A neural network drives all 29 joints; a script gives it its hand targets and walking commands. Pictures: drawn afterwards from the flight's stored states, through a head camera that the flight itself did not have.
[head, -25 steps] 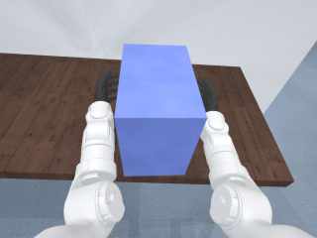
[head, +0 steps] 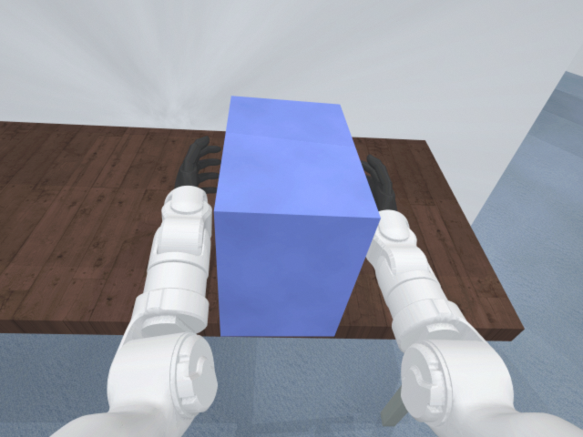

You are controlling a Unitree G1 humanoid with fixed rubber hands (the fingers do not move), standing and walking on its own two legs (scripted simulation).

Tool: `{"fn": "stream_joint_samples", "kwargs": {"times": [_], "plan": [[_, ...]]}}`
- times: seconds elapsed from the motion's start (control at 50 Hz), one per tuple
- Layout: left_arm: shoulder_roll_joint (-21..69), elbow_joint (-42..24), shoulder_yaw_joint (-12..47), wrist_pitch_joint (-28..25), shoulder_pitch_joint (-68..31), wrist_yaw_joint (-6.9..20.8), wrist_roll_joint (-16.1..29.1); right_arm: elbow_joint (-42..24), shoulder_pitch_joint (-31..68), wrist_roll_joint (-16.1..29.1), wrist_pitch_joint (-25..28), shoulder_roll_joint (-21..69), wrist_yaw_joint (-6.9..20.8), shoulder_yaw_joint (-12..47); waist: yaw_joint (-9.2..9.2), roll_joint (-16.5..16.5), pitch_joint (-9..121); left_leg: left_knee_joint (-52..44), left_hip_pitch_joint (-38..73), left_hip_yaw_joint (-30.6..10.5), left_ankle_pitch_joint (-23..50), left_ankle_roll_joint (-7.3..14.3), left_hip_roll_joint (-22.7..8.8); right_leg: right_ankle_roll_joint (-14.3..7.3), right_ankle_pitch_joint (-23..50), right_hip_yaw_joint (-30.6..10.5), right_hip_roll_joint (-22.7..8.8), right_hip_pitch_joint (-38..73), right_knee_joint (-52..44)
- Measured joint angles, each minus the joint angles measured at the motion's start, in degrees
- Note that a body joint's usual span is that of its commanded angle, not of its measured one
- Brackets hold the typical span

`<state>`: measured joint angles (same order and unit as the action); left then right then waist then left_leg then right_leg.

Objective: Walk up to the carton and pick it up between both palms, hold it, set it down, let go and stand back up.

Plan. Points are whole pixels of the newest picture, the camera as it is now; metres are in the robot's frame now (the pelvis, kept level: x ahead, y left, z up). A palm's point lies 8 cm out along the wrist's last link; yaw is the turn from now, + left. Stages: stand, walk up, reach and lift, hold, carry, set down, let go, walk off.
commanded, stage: reach and lift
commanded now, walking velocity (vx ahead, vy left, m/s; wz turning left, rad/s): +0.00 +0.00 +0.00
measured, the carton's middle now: (282, 215) +0.43 +0.02 +0.08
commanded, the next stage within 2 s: none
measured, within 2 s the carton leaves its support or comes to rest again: neither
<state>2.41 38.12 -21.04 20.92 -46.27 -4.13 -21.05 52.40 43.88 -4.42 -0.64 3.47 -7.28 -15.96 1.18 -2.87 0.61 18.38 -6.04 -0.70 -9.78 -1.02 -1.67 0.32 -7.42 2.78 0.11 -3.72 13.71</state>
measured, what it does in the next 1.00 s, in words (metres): stands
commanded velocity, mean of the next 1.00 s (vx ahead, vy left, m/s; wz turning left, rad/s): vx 0.00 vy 0.00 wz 0.00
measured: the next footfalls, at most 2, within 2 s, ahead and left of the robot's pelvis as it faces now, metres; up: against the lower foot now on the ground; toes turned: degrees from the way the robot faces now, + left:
none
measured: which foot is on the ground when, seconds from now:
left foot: down 0.00-1.00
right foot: down 0.00-1.00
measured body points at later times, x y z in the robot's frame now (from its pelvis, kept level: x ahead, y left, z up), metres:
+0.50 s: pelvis -0.02 +0.01 +0.00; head -0.04 +0.05 +0.45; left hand +0.41 +0.15 +0.19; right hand +0.39 -0.12 +0.16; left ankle +0.00 +0.13 -0.75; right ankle +0.00 -0.12 -0.75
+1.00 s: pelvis -0.01 +0.00 +0.00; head -0.06 +0.04 +0.44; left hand +0.39 +0.15 +0.22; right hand +0.38 -0.12 +0.20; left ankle +0.00 +0.13 -0.75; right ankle +0.00 -0.12 -0.75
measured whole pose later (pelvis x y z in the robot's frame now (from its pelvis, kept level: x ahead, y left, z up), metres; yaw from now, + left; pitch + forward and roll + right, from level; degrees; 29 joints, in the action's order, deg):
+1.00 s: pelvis -0.01 +0.00 +0.00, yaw +1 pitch -9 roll -1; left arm 0.5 18.1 -17.1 39.7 -45.0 -1.5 -19.4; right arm 37.5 43.9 12.7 -15.1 -1.2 -13.5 -0.4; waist 5.4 -4.1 -1.1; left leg 20.7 -0.4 -1.7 -11.4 -1.0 -1.6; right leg 0.4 -8.7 3.9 0.1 2.9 14.6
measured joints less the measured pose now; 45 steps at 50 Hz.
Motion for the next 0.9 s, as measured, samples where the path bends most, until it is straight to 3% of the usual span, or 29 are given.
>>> {"fn": "stream_joint_samples", "kwargs": {"times": [0.1,0.28,0.44,0.62,0.8,0.9], "plan": [[-0.45,2.17,-0.52,1.81,-3.46,-0.02,-0.98,0.45,1.84,0.9,-1.81,-0.41,-0.04,-1.21,0.16,-0.1,-0.41,0.05,0.89,0.11,0.57,0.25,0.15,0.05,0.54,-0.11,-0.14,0.77,0.2],[-0.68,4.35,-4.23,3.44,-7.82,0.65,-2.75,2.11,6.38,-2.38,-4.21,0.22,1.52,-7.02,-0.24,-1.38,-1.34,-1.88,1.01,0.79,2.79,0.64,0.6,0.15,2.02,-0.74,-0.61,-0.1,0.0],[-0.98,2.5,-1.84,4.7,-6.8,-0.2,-1.12,2.27,5.96,-1.82,-3.61,0.33,1.89,-7.12,0.38,-2.03,-0.13,-1.81,0.19,0.78,2.59,0.62,0.73,0.23,1.93,-0.7,-0.75,-0.75,-0.21],[-0.67,-3.06,0.79,7.98,-5.57,-0.78,-0.84,-0.48,4.99,5.72,-5.1,-2.22,0.42,1.11,1.47,-0.76,-0.73,-0.45,2.62,1.11,0.3,0.53,0.19,0.26,0.82,-1.02,-0.22,2.38,-0.75],[-0.53,-13.76,2.06,12.76,0.13,1.72,0.16,-9.34,1.09,14.37,-9.91,-4.4,-4.05,12.82,2.64,-0.57,-2.28,0.99,5.64,0.4,-1.56,0.16,-0.42,0.07,-0.58,-0.33,0.4,6.17,-0.5],[-1.22,-19.05,3.43,16.14,2.51,2.36,1.61,-13.57,-0.53,16.89,-12.35,-4.78,-5.87,16.05,3.59,-1.3,-2.4,1.96,5.9,-0.58,-1.92,-0.03,-0.31,0.0,-1.25,0.62,0.32,6.85,0.39]]}}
